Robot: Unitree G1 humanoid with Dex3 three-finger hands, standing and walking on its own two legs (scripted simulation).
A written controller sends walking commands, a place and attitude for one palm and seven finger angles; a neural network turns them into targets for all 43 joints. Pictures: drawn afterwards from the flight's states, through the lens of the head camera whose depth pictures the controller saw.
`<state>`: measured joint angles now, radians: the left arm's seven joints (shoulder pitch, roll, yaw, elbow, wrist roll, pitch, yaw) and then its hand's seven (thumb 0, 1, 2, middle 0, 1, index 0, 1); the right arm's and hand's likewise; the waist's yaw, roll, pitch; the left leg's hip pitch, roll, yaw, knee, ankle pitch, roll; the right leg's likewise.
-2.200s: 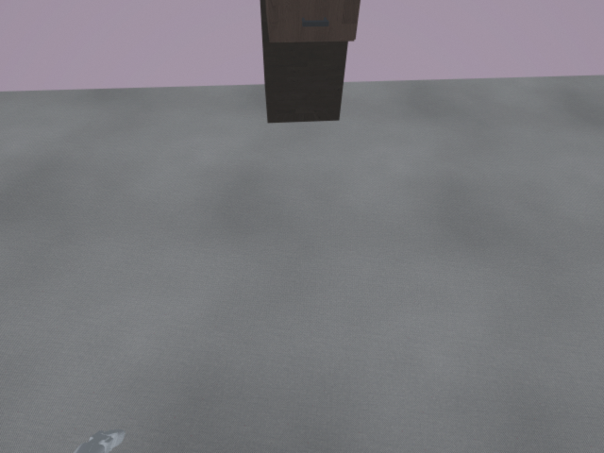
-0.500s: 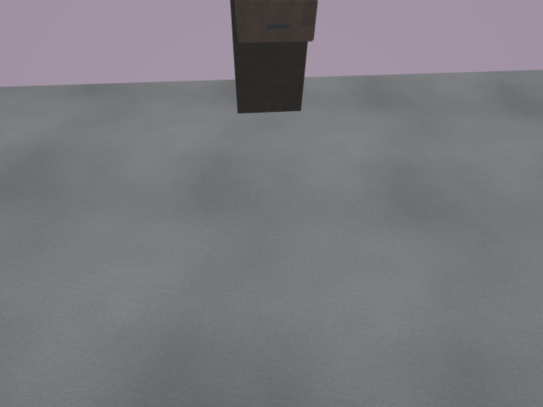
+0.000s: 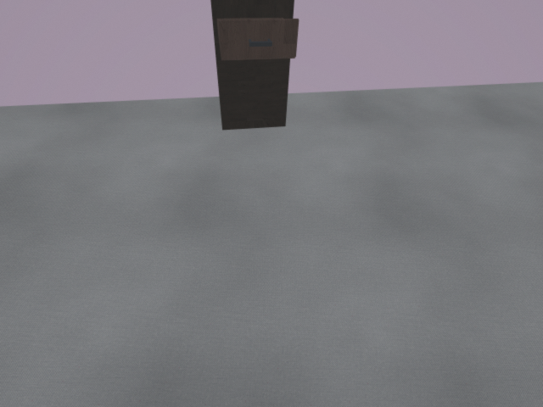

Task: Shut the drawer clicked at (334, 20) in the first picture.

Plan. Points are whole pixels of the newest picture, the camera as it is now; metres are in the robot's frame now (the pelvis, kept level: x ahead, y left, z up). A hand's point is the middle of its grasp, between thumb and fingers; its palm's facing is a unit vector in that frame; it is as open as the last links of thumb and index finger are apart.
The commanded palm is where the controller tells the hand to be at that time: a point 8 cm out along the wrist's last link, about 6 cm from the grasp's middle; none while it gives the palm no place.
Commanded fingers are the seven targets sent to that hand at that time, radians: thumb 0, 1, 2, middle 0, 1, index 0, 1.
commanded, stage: walk to a spot facing it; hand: left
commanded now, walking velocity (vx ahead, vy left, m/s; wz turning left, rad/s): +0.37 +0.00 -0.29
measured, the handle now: (260, 42) +1.72 +0.17 -0.11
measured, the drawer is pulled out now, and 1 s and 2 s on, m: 0.24 0.24 0.24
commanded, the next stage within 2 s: none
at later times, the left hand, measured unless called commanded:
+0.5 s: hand out of the picture +0.05 +0.19 -0.19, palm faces -0.01 -0.99 -0.13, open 7.4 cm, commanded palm none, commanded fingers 0.00 0.90 0.90 -0.20 -0.30 -0.20 -0.30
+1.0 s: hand (212, 249) +0.50 +0.18 -0.17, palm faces -0.28 -0.95 -0.12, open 7.4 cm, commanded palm none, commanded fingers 0.00 0.90 0.90 -0.20 -0.30 -0.20 -0.30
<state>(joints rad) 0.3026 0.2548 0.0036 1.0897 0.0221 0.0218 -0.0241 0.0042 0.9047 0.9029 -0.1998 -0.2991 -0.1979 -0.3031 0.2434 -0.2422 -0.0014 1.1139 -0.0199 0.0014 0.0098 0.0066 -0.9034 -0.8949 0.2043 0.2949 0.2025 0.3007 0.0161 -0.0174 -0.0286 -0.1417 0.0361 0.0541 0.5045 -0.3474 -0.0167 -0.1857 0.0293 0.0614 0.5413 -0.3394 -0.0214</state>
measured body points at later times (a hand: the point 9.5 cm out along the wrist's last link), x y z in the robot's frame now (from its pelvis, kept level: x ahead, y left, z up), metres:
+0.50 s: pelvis +0.18 +0.03 -0.03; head +0.22 +0.06 +0.42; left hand +0.05 +0.24 -0.17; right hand +0.31 -0.21 -0.14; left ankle +0.30 +0.10 -0.74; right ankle -0.02 -0.11 -0.72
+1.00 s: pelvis +0.37 +0.04 +0.01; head +0.39 +0.05 +0.46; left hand +0.51 +0.23 -0.15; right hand +0.20 -0.12 -0.13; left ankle +0.30 +0.10 -0.73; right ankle +0.43 -0.13 -0.68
